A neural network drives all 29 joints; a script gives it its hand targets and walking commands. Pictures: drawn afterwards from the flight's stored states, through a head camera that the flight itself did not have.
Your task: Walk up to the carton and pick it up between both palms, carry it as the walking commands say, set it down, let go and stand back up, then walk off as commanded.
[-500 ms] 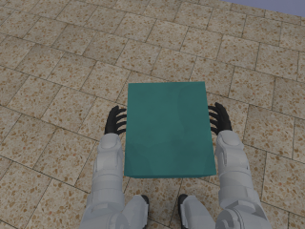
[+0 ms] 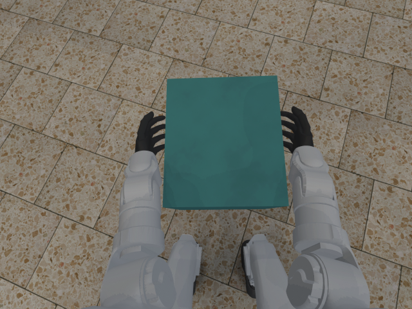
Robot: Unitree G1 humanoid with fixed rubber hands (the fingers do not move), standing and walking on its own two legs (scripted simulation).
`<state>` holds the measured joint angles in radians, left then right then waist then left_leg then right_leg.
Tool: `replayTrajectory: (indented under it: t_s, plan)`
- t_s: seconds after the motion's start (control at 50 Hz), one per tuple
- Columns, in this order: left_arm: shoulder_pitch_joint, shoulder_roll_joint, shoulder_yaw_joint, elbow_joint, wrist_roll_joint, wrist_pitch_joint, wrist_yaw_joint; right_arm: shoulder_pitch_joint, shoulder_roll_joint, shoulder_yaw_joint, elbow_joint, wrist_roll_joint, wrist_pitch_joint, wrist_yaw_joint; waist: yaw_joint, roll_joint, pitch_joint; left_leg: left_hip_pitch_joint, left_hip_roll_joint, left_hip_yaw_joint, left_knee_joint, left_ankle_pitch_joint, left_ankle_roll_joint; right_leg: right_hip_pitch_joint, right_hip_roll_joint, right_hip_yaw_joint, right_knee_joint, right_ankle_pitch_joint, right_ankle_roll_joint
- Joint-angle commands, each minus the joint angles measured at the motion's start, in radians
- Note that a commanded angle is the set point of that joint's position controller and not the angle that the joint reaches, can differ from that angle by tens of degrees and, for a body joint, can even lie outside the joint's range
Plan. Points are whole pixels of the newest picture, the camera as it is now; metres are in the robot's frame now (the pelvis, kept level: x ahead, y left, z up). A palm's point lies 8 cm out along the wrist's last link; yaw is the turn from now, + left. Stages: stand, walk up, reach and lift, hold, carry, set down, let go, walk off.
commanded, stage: set down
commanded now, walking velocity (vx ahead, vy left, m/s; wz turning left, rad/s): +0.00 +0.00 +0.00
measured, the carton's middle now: (222, 152) +0.42 +0.00 -0.14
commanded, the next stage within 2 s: none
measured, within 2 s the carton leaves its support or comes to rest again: neither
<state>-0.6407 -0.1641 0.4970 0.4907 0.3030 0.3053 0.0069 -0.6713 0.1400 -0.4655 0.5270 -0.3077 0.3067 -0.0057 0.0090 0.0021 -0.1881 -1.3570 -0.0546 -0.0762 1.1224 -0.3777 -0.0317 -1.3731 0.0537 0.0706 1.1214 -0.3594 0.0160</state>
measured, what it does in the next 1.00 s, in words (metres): lowers itself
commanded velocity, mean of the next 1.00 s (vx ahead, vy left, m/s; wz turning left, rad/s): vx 0.00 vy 0.00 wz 0.00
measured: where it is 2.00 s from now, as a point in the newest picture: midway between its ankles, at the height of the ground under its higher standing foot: (220, 279)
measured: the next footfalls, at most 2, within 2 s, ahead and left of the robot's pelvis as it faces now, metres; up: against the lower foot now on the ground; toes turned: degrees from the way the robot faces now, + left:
none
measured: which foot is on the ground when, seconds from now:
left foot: down 0.00-1.00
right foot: down 0.00-1.00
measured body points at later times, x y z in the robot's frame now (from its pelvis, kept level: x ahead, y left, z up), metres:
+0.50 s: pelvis -0.01 +0.00 -0.08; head +0.22 -0.01 +0.31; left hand +0.44 +0.16 -0.15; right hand +0.45 -0.15 -0.16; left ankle +0.06 +0.13 -0.63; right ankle +0.07 -0.12 -0.63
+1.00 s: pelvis -0.03 +0.00 -0.15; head +0.25 +0.00 +0.20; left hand +0.46 +0.16 -0.24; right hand +0.47 -0.15 -0.24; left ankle +0.06 +0.13 -0.63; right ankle +0.07 -0.12 -0.63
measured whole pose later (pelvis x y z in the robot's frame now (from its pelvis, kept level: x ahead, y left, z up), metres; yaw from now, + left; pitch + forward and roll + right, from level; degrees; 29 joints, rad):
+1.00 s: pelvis -0.03 +0.00 -0.15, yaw +0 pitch +45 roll +1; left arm -1.02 -0.01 0.48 0.69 0.21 0.30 0.08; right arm -1.05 -0.03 -0.45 0.73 -0.22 0.30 -0.06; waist 0.01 0.00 -0.15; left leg -1.98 -0.12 -0.09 1.71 -0.52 -0.07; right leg -1.99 0.12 0.09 1.70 -0.49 0.05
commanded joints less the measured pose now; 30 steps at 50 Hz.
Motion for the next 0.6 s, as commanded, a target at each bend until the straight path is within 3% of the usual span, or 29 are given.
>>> replayTrajectory:
  t_s: [0.0, 0.3, 0.58]
  plan:
    - [-0.541, -0.913, -0.593, 0.133, -0.137, -0.005, -0.264, -0.499, 0.951, 0.581, 0.131, 0.136, -0.008, 0.249, 0.003, -0.021, -0.732, 0.284, -0.093, 0.079, -0.058, 0.192, 0.018, 0.419, 0.085, -0.057, -0.059, 0.218, -0.002]
    - [-0.669, -0.892, -0.615, 0.162, -0.19, -0.018, -0.226, -0.635, 0.92, 0.599, 0.153, 0.188, -0.023, 0.201, 0.013, -0.025, -0.875, 0.105, -0.107, 0.099, 0.126, 0.183, -0.001, 0.266, 0.107, -0.076, 0.127, 0.21, 0.012]
    - [-0.827, -0.858, -0.56, 0.215, -0.204, -0.012, -0.19, -0.789, 0.868, 0.533, 0.219, 0.199, -0.017, 0.179, 0.007, -0.019, -0.895, -0.017, -0.117, 0.118, 0.264, 0.114, -0.01, 0.114, 0.119, -0.104, 0.271, 0.128, 0.013]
